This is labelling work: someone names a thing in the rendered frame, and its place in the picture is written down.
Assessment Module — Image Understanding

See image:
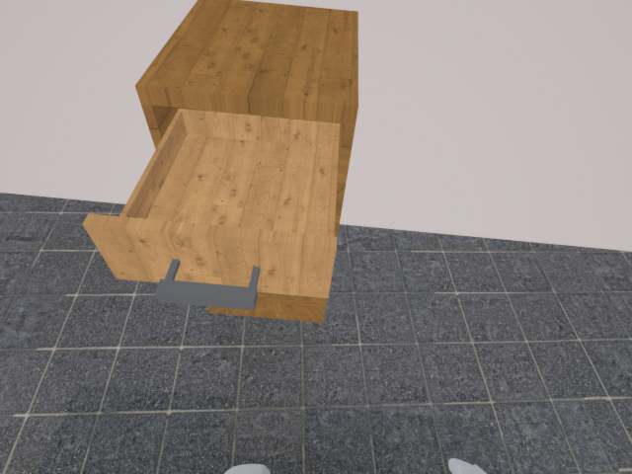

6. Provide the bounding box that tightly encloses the handle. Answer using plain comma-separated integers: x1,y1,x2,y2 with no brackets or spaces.
155,259,260,311

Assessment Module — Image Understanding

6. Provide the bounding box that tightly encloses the drawer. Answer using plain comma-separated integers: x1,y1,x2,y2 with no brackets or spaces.
82,109,340,298

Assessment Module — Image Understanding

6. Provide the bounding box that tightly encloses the cabinet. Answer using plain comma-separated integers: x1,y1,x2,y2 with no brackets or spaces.
135,0,358,323

